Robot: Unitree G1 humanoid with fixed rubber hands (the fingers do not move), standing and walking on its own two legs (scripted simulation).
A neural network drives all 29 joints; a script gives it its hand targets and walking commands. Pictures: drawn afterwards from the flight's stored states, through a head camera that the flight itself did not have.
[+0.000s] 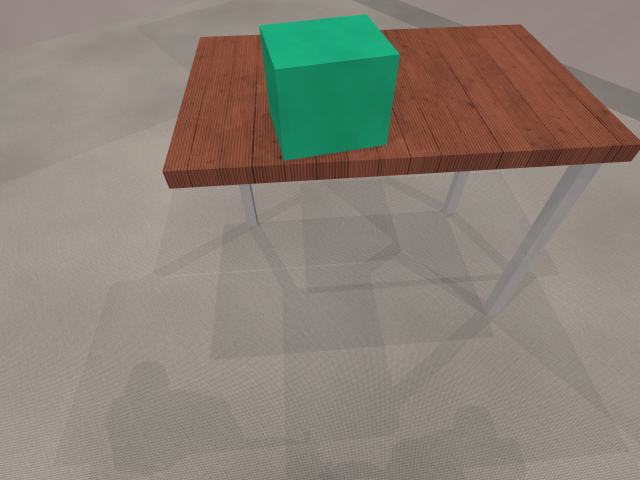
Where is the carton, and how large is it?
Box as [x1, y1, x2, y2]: [259, 14, 399, 160]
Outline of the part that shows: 366,14 259,25 269,109 284,160 386,144 399,54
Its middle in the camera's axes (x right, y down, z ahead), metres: +0.01 -0.30 +0.76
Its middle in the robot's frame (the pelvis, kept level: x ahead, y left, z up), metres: +0.78 +0.02 +0.09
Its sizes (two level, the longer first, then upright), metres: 0.213 0.180 0.183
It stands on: a table, 0.75 m high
